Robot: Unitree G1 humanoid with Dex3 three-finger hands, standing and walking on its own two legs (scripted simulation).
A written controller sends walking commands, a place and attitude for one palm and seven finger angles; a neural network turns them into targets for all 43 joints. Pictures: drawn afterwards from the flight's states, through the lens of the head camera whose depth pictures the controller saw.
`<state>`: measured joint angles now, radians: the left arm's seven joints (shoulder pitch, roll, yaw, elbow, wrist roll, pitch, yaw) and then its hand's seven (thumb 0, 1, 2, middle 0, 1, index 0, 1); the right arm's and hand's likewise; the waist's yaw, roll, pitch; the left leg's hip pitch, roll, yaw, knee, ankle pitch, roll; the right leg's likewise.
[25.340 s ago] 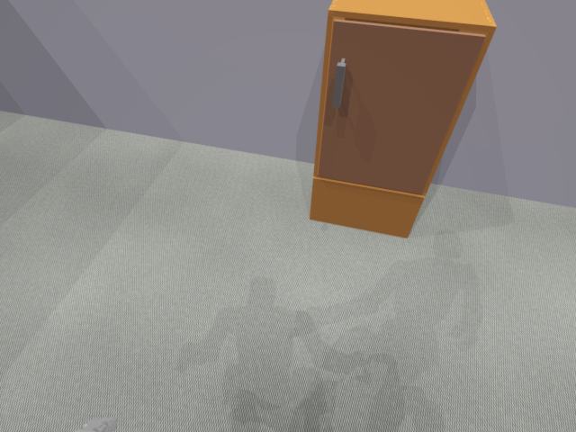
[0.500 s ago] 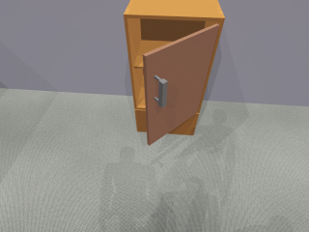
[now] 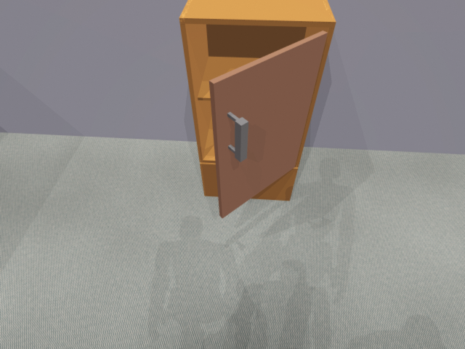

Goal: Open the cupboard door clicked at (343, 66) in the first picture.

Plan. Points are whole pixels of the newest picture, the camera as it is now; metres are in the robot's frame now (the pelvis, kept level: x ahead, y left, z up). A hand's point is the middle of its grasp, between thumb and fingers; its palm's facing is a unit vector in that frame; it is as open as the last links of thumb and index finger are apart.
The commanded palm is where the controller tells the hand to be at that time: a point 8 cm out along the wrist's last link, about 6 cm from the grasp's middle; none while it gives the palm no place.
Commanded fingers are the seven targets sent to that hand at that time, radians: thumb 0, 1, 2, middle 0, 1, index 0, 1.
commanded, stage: walk to a spot facing it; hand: left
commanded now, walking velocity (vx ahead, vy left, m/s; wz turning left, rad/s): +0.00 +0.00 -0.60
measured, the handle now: (236, 136) +0.65 +0.03 -0.05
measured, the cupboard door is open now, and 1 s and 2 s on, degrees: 44 44 44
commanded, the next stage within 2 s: none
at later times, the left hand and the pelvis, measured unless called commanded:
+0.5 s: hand out of the picture +0.08 +0.14 -0.16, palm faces -0.15 -0.94 -0.30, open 7.3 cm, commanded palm none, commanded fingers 0.00 0.90 0.90 -0.20 -0.30 -0.20 -0.30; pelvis +0.00 -0.05 +0.00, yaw -15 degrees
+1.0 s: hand (157, 325) +0.20 +0.18 -0.18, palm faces -0.44 -0.87 -0.22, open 7.3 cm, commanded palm none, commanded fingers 0.00 0.90 0.90 -0.20 -0.30 -0.20 -0.30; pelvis +0.04 +0.02 -0.01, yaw -31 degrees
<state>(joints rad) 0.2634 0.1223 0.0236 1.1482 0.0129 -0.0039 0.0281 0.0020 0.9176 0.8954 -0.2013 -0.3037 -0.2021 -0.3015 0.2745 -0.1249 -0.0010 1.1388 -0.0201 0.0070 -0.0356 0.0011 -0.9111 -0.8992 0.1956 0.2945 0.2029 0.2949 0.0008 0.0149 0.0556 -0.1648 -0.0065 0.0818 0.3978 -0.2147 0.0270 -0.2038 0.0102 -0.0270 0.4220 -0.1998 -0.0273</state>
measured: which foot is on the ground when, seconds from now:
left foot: down 0.00-0.30, up 0.32-0.92, down 0.94-1.00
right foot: down 0.00-0.92, up 0.94-1.00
